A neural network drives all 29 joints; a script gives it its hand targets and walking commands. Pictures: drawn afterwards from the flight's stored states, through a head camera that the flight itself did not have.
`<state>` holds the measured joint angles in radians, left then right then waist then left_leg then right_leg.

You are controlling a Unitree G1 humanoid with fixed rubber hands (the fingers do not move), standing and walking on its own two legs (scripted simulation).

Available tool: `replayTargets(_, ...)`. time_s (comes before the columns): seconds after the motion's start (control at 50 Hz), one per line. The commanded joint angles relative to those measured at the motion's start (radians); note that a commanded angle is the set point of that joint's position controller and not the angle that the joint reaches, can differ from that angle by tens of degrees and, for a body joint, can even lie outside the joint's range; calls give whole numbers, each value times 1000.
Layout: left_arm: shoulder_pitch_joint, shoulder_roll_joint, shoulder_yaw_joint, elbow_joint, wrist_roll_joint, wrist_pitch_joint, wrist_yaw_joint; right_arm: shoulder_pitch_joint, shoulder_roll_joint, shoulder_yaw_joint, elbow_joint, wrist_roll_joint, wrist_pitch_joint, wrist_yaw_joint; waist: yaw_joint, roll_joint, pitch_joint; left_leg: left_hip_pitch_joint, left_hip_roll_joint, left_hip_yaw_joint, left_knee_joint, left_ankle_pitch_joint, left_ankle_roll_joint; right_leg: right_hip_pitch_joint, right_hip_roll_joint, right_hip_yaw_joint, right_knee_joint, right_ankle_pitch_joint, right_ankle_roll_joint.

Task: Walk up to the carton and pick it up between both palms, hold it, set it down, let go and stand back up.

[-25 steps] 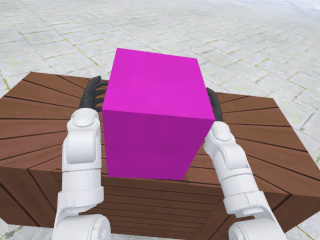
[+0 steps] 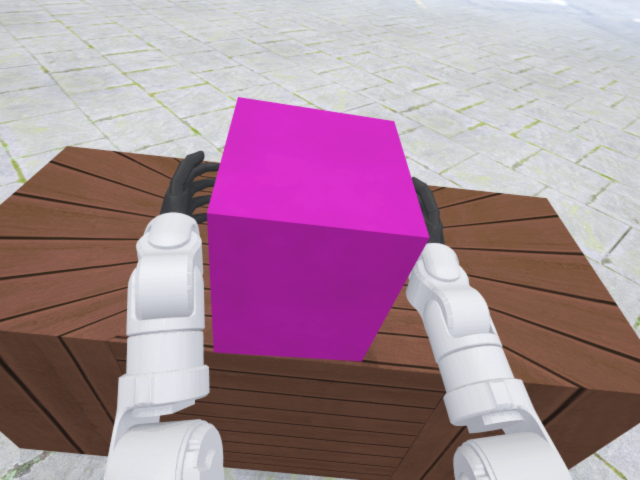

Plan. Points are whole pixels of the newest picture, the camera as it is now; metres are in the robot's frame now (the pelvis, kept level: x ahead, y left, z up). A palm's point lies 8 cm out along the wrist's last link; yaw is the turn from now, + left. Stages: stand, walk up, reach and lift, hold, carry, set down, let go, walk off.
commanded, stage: hold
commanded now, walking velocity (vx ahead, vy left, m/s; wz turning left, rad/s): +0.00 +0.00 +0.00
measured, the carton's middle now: (303, 237) +0.38 +0.01 +0.14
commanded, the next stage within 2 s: set down in 0.52 s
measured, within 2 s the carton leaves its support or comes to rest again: neither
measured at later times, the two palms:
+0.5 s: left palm (181, 216) +0.36 +0.16 +0.19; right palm (423, 238) +0.36 -0.14 +0.17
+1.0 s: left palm (178, 218) +0.38 +0.16 +0.17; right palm (412, 240) +0.37 -0.13 +0.15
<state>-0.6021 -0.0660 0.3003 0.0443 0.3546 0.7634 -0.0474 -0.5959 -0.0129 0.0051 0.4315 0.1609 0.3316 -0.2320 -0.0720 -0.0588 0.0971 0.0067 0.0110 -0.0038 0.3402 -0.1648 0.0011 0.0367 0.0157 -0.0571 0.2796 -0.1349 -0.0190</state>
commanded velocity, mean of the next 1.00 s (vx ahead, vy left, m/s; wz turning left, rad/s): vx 0.00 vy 0.00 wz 0.00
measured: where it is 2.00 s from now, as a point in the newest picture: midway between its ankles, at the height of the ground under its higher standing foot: outside the picture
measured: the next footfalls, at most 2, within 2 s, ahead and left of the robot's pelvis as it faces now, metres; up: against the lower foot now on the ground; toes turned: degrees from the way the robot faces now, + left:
none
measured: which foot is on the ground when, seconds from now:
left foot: down 0.00-1.00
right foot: down 0.00-1.00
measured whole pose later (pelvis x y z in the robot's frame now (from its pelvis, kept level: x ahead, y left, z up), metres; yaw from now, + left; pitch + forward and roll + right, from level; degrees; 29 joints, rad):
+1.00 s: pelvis +0.01 +0.00 +0.00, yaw +1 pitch -9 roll -1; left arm -0.62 -0.08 0.33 0.23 0.38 0.50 -0.06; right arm -0.58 0.06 -0.13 0.58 -0.01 0.07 -0.18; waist -0.04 -0.07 0.08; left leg -0.01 0.01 -0.01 0.33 -0.17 0.00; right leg 0.02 0.01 -0.07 0.28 -0.15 -0.02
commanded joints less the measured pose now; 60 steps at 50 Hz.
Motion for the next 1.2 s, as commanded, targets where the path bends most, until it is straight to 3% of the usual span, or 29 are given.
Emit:
replayTargets(0.0,-612,-514,-543,-95,-178,-71,-124,-874,552,358,-389,67,-121,114,-21,72,-493,93,-35,39,-25,195,-3,92,36,-28,-21,111,49)
replayTargets(0.04,-595,-524,-542,-85,-174,-73,-119,-875,559,360,-393,67,-121,113,-11,77,-490,107,-34,39,-16,225,-9,80,35,-28,-20,120,48)
replayTargets(0.06,-601,-512,-536,-84,-169,-72,-120,-869,546,359,-383,63,-120,112,-22,77,-495,114,-32,36,-12,210,-7,77,35,-31,-19,111,48)
replayTargets(0.12,-604,-514,-564,-149,-182,-76,-117,-854,557,382,-412,82,-124,112,-23,92,-543,129,-39,33,5,272,-15,92,34,-27,-9,170,49)
replayTargets(0.14,-587,-498,-549,-103,-168,-70,-117,-844,542,369,-378,75,-117,110,-23,93,-494,114,-37,35,-4,255,-15,81,32,-27,-18,150,51)
replayTargets(0.22,-598,-496,-535,-101,-162,-68,-121,-846,540,360,-365,66,-113,112,-17,72,-449,83,-32,32,-25,194,-2,72,28,-30,-20,99,50)
replayTargets(0.3,-593,-502,-562,-134,-179,-72,-118,-839,551,380,-407,80,-118,109,-19,98,-509,115,-35,36,-4,268,-15,95,38,-31,-12,156,53)
replayTargets(0.34,-583,-493,-555,-121,-173,-69,-118,-841,536,380,-400,82,-112,106,-27,76,-492,118,-35,31,-2,263,-9,83,34,-31,-14,167,57)
replayTargets(0.42,-552,-488,-543,-139,-160,-57,-124,-826,531,395,-408,94,-108,100,-9,82,-483,128,-36,28,1,314,-14,96,34,-29,-10,202,55)
replayTargets(0.5,-546,-480,-548,-164,-173,-56,-126,-813,531,411,-444,99,-108,99,-24,57,-505,142,-38,29,8,331,-12,108,38,-30,-5,230,59)
replayTargets(0.52,-554,-477,-536,-111,-156,-51,-127,-819,538,404,-386,103,-92,103,0,70,-505,129,-30,29,5,305,-1,80,40,-37,-11,230,60)
replayTargets(0.54,-549,-478,-531,-122,-152,-61,-126,-796,537,388,-385,98,-93,107,-5,80,-504,108,-30,27,4,292,-1,83,38,-37,-7,219,60)
replayTargets(0.66,-566,-495,-520,-127,-161,-136,-127,-821,543,353,-426,53,-170,125,3,79,-543,127,-28,29,1,278,-3,78,34,-46,-7,217,59)
replayTargets(0.7,-566,-482,-524,-96,-158,-163,-127,-794,531,332,-371,24,-193,128,-9,88,-505,111,-25,35,-7,244,-6,65,31,-54,-7,192,59)
replayTargets(0.8,-565,-463,-455,17,-119,-224,-144,-810,515,261,-291,-66,-287,151,11,64,-452,49,-26,54,-54,75,16,61,8,-61,-28,61,57)
replayTargets(0.92,-546,-456,-411,139,-87,-314,-151,-763,481,171,-145,-167,-402,176,24,64,-401,31,-20,75,-68,40,6,72,-2,-75,-36,18,51)
replayTargets(0.98,-535,-464,-407,190,-81,-352,-149,-750,463,146,-92,-195,-445,183,30,70,-412,49,-17,75,-66,97,-5,63,0,-85,-40,44,46)
replayTargets(1.02,-528,-488,-430,190,-95,-377,-144,-768,469,154,-117,-196,-481,181,36,83,-445,75,-15,77,-39,182,-17,72,7,-88,-29,99,44)
replayTargets(1.18,-558,-536,-547,119,-149,-476,-88,-759,499,246,-145,-171,-546,167,26,93,-641,174,-8,42,54,513,-59,103,33,-80,4,341,51)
